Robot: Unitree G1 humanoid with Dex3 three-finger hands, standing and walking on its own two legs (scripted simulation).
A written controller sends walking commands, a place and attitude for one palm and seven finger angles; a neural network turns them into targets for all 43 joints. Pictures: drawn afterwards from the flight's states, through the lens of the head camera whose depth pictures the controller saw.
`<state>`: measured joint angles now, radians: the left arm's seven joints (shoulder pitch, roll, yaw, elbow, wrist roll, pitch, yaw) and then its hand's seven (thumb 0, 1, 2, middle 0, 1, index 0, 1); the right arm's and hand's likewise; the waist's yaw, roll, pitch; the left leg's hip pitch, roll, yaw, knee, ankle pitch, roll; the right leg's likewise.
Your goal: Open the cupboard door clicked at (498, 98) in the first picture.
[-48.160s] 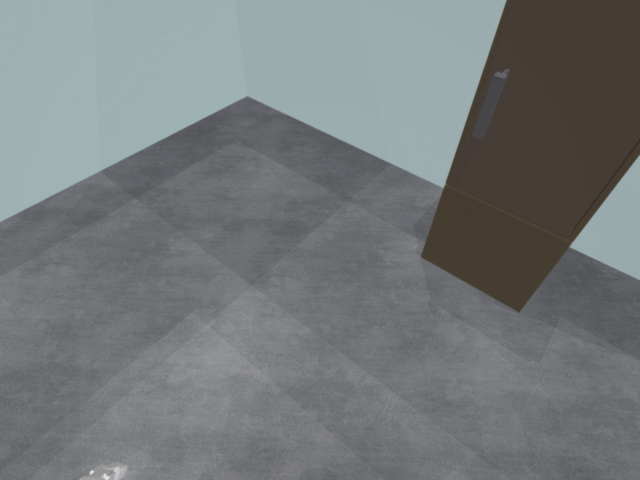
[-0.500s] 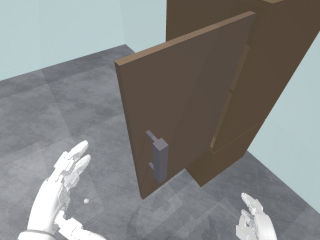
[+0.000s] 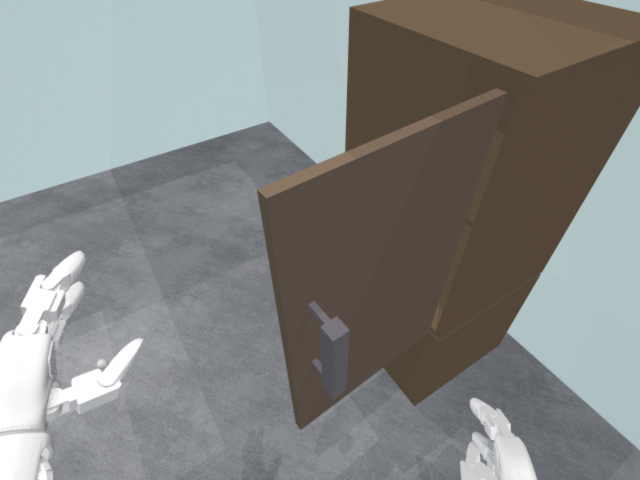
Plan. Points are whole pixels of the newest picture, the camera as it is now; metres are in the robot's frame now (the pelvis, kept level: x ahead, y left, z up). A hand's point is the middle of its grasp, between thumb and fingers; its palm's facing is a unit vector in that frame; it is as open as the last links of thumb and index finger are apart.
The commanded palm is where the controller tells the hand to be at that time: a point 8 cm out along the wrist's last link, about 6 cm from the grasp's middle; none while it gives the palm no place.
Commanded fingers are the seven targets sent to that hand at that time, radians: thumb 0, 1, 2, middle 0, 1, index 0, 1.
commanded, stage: draw the hand back to the body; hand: left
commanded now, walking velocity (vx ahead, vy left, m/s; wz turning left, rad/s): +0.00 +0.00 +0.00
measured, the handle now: (325, 350) +0.31 +0.04 -0.03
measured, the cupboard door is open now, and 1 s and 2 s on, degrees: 94 94 94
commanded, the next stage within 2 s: step back with the hand held close in 0.52 s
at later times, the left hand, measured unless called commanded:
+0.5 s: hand (82, 342) +0.19 +0.25 +0.16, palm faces +0.44 -0.80 -0.40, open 7.4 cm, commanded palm +0.14 +0.29 +0.18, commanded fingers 0.00 0.90 0.90 -0.20 -0.30 -0.20 -0.30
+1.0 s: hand (63, 369) +0.16 +0.26 +0.16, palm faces +0.34 -0.79 -0.51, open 7.4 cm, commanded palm +0.10 +0.30 +0.18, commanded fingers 0.00 0.90 0.90 -0.20 -0.30 -0.20 -0.30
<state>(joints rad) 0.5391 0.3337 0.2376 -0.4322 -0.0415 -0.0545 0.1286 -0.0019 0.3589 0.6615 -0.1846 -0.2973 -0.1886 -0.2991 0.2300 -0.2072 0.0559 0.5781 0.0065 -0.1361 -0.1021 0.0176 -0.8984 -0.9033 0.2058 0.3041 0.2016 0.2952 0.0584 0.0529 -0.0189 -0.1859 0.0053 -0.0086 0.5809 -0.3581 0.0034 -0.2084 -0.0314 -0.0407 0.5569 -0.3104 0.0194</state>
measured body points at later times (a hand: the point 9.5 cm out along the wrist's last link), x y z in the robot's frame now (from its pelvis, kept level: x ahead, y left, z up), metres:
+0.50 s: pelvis +0.00 -0.01 +0.01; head -0.02 -0.02 +0.46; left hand +0.16 +0.29 +0.18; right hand +0.19 -0.23 -0.07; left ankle -0.03 +0.12 -0.73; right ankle -0.01 -0.13 -0.73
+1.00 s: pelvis -0.04 +0.00 +0.01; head -0.02 +0.00 +0.46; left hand +0.14 +0.30 +0.18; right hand +0.13 -0.25 -0.07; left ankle -0.03 +0.12 -0.73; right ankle -0.01 -0.13 -0.73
